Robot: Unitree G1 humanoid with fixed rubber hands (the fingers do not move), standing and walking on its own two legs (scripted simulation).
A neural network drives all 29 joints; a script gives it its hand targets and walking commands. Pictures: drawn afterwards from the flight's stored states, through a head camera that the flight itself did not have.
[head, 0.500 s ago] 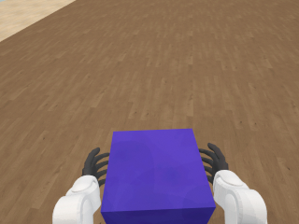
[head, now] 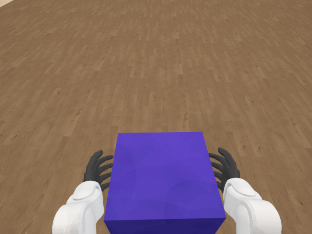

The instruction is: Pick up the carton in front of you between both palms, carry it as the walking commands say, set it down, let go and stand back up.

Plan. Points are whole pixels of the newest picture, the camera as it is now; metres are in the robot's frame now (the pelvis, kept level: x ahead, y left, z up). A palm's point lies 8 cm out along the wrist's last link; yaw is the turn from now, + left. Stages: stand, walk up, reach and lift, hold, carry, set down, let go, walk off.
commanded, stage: carry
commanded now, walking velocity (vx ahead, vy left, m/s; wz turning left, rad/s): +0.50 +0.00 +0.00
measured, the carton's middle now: (160, 194) +0.23 -0.01 -0.01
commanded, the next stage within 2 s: none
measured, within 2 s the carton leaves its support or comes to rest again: neither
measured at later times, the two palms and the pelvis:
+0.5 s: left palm (117, 93) +0.55 +0.12 +0.07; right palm (201, 88) +0.58 -0.18 +0.06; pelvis +0.34 -0.05 +0.00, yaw +5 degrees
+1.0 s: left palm (117, 56) +0.79 +0.14 +0.07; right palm (187, 55) +0.79 -0.16 +0.08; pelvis +0.57 -0.01 -0.01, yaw +1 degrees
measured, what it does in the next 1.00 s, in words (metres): walks ahead: right foot, then left foot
